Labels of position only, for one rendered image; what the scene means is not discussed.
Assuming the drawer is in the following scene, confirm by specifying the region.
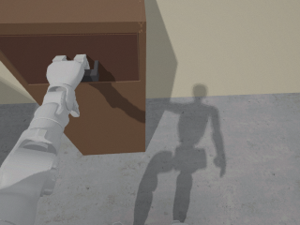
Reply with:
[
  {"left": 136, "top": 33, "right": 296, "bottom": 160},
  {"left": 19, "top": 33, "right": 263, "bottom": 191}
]
[{"left": 0, "top": 33, "right": 139, "bottom": 84}]

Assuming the robot left hand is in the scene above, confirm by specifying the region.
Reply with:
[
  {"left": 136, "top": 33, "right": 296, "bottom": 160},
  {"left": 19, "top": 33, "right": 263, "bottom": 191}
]
[{"left": 46, "top": 54, "right": 90, "bottom": 117}]

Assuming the left robot forearm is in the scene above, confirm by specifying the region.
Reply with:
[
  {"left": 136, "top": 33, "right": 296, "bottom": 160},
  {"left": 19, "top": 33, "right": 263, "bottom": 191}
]
[{"left": 0, "top": 82, "right": 75, "bottom": 186}]

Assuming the left robot upper arm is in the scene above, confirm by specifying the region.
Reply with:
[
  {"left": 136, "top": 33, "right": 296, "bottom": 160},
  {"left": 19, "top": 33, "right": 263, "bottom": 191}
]
[{"left": 0, "top": 147, "right": 60, "bottom": 225}]

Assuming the cabinet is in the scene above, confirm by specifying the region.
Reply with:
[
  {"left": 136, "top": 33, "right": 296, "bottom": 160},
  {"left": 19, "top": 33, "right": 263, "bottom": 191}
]
[{"left": 0, "top": 0, "right": 146, "bottom": 156}]

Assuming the handle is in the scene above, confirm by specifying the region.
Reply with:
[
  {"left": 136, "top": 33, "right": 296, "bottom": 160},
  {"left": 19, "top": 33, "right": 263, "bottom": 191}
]
[{"left": 46, "top": 60, "right": 99, "bottom": 82}]

